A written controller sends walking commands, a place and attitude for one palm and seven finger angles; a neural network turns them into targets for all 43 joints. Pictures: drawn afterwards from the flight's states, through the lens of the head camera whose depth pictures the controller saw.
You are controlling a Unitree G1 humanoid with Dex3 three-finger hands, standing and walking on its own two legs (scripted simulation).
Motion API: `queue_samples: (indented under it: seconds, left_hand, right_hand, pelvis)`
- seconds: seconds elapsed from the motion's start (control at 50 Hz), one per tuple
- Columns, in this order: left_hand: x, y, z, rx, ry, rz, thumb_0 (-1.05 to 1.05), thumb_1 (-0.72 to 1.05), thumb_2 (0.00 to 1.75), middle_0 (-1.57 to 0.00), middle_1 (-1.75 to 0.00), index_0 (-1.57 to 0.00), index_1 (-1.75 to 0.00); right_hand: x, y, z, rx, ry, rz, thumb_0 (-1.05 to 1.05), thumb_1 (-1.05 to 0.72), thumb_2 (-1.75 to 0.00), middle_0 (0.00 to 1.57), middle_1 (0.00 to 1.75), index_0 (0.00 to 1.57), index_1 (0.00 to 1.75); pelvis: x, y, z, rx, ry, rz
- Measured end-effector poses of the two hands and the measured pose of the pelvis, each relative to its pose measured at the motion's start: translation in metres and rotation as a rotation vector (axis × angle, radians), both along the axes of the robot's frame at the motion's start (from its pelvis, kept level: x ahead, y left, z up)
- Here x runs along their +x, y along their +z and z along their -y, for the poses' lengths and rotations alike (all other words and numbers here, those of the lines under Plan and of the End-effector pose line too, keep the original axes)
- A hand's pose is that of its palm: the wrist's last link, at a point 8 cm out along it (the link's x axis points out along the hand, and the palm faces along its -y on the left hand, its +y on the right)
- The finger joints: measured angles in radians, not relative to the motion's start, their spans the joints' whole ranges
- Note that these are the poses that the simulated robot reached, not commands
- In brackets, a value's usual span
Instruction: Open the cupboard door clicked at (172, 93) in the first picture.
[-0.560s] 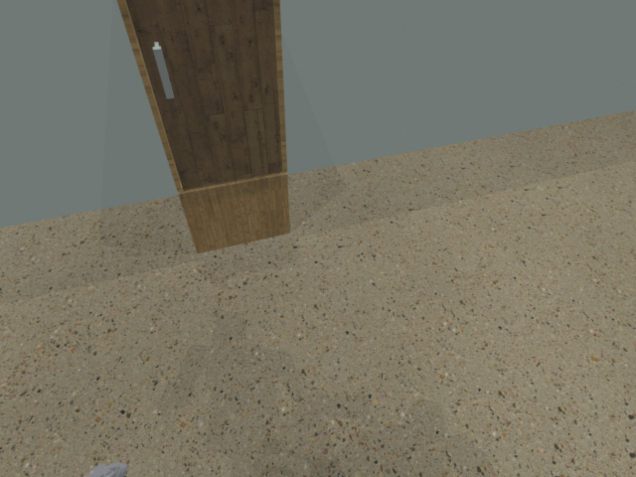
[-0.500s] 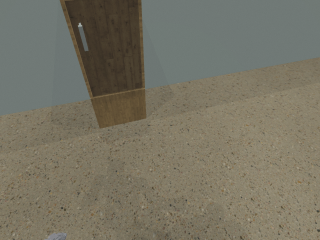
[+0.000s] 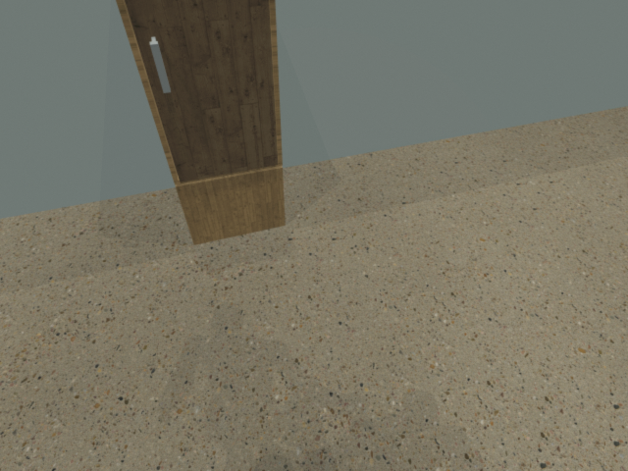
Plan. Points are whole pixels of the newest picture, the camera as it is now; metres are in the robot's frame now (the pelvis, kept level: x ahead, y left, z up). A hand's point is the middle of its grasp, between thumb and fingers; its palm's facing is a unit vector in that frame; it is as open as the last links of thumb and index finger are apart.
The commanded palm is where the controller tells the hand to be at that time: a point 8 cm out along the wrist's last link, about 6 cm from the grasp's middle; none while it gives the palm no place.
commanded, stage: stand and wait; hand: left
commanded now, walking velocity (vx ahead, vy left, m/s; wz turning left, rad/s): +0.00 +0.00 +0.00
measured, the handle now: (160, 65) +1.07 +0.49 +0.01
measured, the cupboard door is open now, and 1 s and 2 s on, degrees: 0 0 0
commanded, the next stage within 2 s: look at it before walking up in 0.26 s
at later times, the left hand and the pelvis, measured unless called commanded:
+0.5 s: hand out of the picture +0.08 +0.24 -0.15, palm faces -0.04 -0.94 -0.33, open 7.4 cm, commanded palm none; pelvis +0.00 +0.00 +0.00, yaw +0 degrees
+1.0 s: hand out of the picture +0.08 +0.24 -0.15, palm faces -0.04 -0.94 -0.33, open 7.4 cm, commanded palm none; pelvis +0.01 +0.00 +0.00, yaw -1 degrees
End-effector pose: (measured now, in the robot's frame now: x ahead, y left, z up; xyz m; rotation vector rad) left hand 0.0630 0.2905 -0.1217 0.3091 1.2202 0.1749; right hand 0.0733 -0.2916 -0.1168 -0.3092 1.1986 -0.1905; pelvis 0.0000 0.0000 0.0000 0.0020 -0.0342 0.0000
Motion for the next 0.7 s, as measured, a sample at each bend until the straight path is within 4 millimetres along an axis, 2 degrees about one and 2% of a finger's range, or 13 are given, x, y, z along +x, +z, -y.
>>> queue_samples:
  seconds: [0.22,0.7]
  left_hand:
    - [0.002,0.003,0.001,0.007,-0.005,0.002,0.0,0.91,0.9,-0.2,-0.3,-0.2,-0.3]
    - [0.009,0.002,0.005,0.0,-0.011,-0.003,0.0,0.91,0.9,-0.2,-0.3,-0.2,-0.3]
  right_hand:
    - [-0.012,-0.002,0.003,0.005,-0.017,-0.024,0.0,-0.9,-0.9,0.2,0.3,0.2,0.3]
    - [-0.001,0.0,0.004,0.006,-0.013,-0.017,0.0,-0.9,-0.9,0.2,0.3,0.2,0.3]
  pelvis:
    - [-0.002,0.001,0.002,0.0,-0.004,0.002]
    - [0.003,0.003,0.005,0.001,-0.008,-0.008]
